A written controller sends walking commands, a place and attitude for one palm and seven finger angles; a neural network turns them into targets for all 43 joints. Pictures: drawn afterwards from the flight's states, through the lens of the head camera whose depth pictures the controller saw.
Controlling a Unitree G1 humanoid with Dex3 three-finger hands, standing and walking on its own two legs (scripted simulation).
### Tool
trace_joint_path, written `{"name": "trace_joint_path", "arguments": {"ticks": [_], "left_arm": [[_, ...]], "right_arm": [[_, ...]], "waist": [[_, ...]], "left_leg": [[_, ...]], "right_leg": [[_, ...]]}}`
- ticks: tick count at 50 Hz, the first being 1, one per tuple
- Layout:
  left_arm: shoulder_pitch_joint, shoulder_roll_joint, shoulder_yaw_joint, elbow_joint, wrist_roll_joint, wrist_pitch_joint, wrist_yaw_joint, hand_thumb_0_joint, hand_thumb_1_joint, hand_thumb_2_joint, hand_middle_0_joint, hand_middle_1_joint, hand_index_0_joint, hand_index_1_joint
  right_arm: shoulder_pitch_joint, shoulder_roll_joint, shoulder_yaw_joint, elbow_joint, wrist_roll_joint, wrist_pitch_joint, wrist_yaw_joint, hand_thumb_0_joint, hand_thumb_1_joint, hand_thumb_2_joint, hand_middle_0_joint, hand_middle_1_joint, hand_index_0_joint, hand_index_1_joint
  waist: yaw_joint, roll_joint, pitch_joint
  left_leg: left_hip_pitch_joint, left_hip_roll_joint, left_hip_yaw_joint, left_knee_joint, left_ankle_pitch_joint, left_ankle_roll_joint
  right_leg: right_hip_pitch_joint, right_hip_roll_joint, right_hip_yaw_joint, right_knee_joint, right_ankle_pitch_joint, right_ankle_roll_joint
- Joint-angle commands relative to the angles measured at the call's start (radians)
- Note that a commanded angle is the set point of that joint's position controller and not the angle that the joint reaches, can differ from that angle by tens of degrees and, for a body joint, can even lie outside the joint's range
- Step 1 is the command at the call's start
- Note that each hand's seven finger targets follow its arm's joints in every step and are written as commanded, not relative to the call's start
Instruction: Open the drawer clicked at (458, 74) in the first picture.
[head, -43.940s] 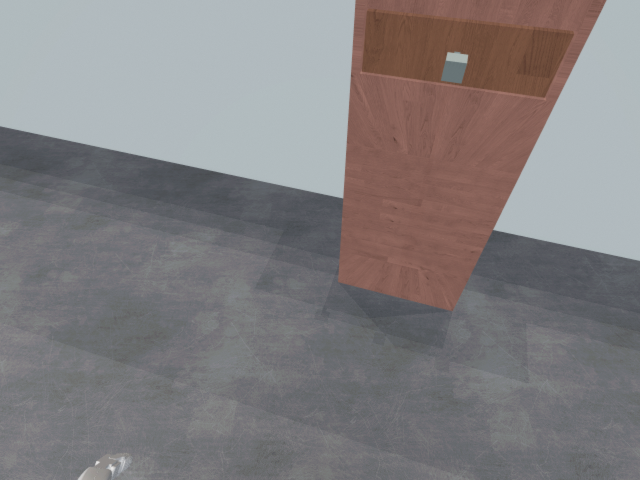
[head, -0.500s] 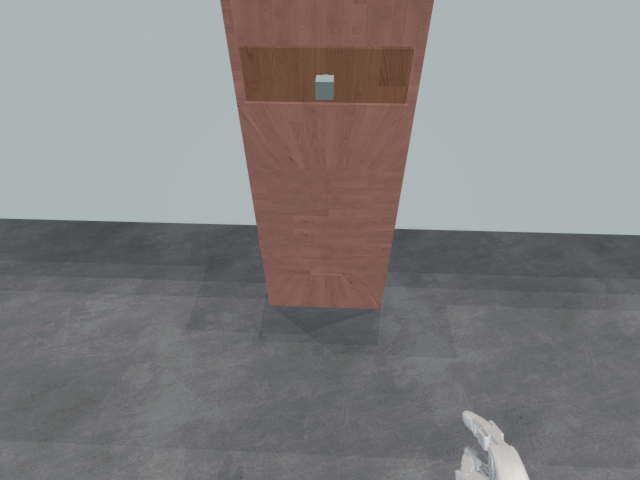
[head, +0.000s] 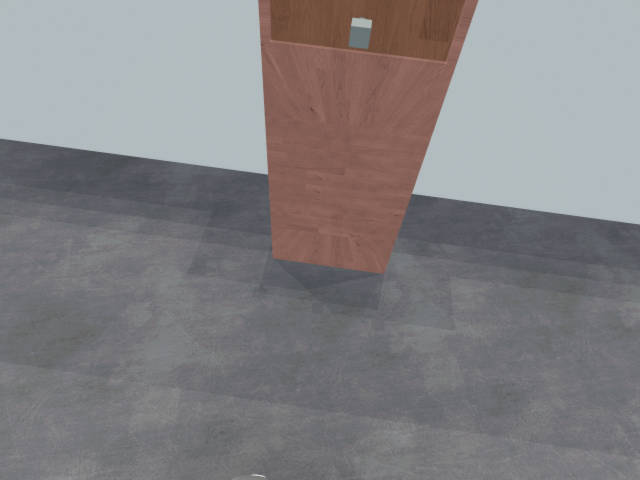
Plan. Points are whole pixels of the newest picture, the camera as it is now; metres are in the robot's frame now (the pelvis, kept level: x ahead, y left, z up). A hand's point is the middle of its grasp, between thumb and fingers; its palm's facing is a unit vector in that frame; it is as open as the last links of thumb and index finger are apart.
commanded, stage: let the arm hang, fingers relaxed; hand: left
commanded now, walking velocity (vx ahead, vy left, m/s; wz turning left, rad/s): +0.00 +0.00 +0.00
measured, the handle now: (360, 29) +0.90 -0.03 +0.14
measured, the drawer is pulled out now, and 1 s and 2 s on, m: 0.00 0.00 0.00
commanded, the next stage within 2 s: look to check the result in 0.70 s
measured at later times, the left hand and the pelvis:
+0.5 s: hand out of the picture +0.08 +0.21 -0.14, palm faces -0.01 -0.94 -0.34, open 7.3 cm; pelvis +0.02 -0.02 +0.01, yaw -1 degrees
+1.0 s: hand out of the picture +0.10 +0.20 -0.15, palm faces -0.04 -0.95 -0.31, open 7.3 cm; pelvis +0.05 -0.03 +0.01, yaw -1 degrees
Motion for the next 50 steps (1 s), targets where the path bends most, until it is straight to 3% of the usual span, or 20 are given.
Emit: {"name": "trace_joint_path", "arguments": {"ticks": [1, 2, 3, 9, 14, 21, 25, 34, 50], "left_arm": [[0.000, 0.219, 0.064, 0.006, -0.002, -0.066, 0.021, 0.000, 0.900, 0.900, -0.200, -0.300, -0.200, -0.300], [0.001, 0.213, 0.062, 0.025, -0.004, -0.068, 0.022, 0.000, 0.900, 0.900, -0.200, -0.300, -0.200, -0.300], [0.005, 0.209, 0.061, 0.040, -0.003, -0.070, 0.023, 0.000, 0.900, 0.900, -0.200, -0.300, -0.200, -0.300], [-0.017, 0.215, 0.050, 0.104, -0.006, -0.075, 0.030, 0.000, 0.900, 0.900, -0.200, -0.300, -0.200, -0.300], [-0.056, 0.241, 0.052, 0.113, -0.007, -0.079, 0.034, 0.000, 0.900, 0.900, -0.200, -0.300, -0.200, -0.300], [-0.128, 0.267, 0.057, 0.093, -0.008, -0.083, 0.036, 0.000, 0.900, 0.900, -0.200, -0.300, -0.200, -0.300], [-0.164, 0.277, 0.064, 0.078, -0.008, -0.087, 0.036, 0.000, 0.900, 0.900, -0.200, -0.300, -0.200, -0.300], [-0.217, 0.287, 0.071, 0.055, -0.009, -0.091, 0.035, 0.000, 0.900, 0.900, -0.200, -0.300, -0.200, -0.300], [-0.202, 0.275, 0.063, 0.077, -0.012, -0.085, 0.038, 0.000, 0.900, 0.900, -0.200, -0.300, -0.200, -0.300]], "right_arm": [[-0.057, -0.155, -0.048, -0.050, 0.007, -0.029, -0.019, 0.000, -0.900, -0.900, 0.200, 0.300, 0.200, 0.300], [-0.038, -0.153, -0.048, -0.035, 0.007, -0.029, -0.022, 0.000, -0.900, -0.900, 0.200, 0.300, 0.200, 0.300], [-0.023, -0.152, -0.051, -0.032, 0.010, -0.027, -0.024, 0.000, -0.900, -0.900, 0.200, 0.300, 0.200, 0.300], [-0.008, -0.144, -0.049, 0.018, 0.011, -0.026, -0.028, 0.000, -0.900, -0.900, 0.200, 0.300, 0.200, 0.300], [-0.024, -0.150, -0.047, 0.037, 0.008, -0.030, -0.024, 0.000, -0.900, -0.900, 0.200, 0.300, 0.200, 0.300], [-0.072, -0.157, -0.042, 0.055, 0.004, -0.038, -0.019, 0.000, -0.900, -0.900, 0.200, 0.300, 0.200, 0.300], [-0.094, -0.158, -0.039, 0.055, 0.003, -0.045, -0.019, 0.000, -0.900, -0.900, 0.200, 0.300, 0.200, 0.300], [-0.120, -0.167, -0.037, 0.056, 0.003, -0.050, -0.021, 0.000, -0.900, -0.900, 0.200, 0.300, 0.200, 0.300], [-0.120, -0.173, -0.031, 0.061, 0.007, -0.040, -0.028, 0.000, -0.900, -0.900, 0.200, 0.300, 0.200, 0.300]], "waist": [[0.007, 0.204, -0.069], [0.000, 0.187, -0.065], [-0.001, 0.128, -0.064], [-0.010, 0.032, 0.010], [-0.011, -0.033, 0.008], [-0.001, -0.021, 0.025], [0.005, 0.008, -0.013], [0.004, 0.037, -0.070], [-0.002, 0.030, -0.082]], "left_leg": [[0.075, 0.099, -0.152, -0.219, -0.268, 0.024], [0.096, 0.097, -0.152, -0.216, -0.251, 0.023], [0.122, 0.102, -0.148, -0.205, -0.221, 0.025], [0.165, 0.102, -0.106, -0.190, -0.105, 0.022], [0.199, 0.097, -0.082, -0.179, -0.032, 0.019], [0.190, 0.104, -0.077, -0.203, 0.049, 0.016], [0.198, 0.108, -0.075, -0.201, 0.133, 0.014], [0.230, 0.116, -0.070, -0.204, 0.203, 0.003], [0.290, 0.124, -0.059, -0.200, 0.238, 0.002]], "right_leg": [[0.001, -0.057, 0.099, -0.159, -0.080, -0.057], [-0.010, -0.058, 0.104, -0.172, -0.084, -0.059], [-0.020, -0.060, 0.102, -0.188, -0.079, -0.060], [-0.054, -0.080, 0.108, -0.245, -0.066, -0.060], [-0.049, -0.089, 0.116, -0.268, -0.062, -0.059], [-0.001, -0.090, 0.115, -0.262, 0.036, -0.051], [0.064, -0.097, 0.112, -0.246, 0.173, -0.050], [0.140, -0.102, 0.108, -0.248, 0.284, -0.050], [0.148, -0.099, 0.099, -0.268, 0.331, -0.045]]}}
